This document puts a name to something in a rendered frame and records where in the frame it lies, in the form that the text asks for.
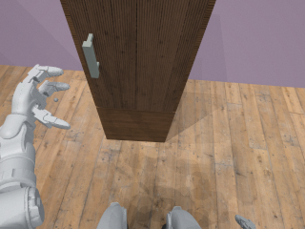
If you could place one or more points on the left robot shin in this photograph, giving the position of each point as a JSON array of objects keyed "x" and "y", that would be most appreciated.
[{"x": 115, "y": 204}]

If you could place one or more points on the left robot upper arm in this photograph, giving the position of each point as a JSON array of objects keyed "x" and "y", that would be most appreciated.
[{"x": 21, "y": 209}]

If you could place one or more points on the left robot hand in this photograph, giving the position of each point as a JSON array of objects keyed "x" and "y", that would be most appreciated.
[{"x": 26, "y": 95}]

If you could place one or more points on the right robot hand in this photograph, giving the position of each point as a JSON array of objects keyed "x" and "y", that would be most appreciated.
[{"x": 244, "y": 223}]

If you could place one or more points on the handle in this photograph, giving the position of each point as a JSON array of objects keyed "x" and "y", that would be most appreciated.
[{"x": 88, "y": 50}]

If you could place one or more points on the robot left forearm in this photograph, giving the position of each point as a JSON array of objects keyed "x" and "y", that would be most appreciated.
[{"x": 17, "y": 153}]

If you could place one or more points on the robot shin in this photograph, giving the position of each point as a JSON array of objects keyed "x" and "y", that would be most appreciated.
[
  {"x": 176, "y": 208},
  {"x": 115, "y": 204}
]

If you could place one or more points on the right robot shin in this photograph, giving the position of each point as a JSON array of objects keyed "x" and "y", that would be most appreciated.
[{"x": 176, "y": 208}]

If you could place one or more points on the cupboard door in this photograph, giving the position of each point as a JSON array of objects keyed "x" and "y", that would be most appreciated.
[{"x": 143, "y": 48}]

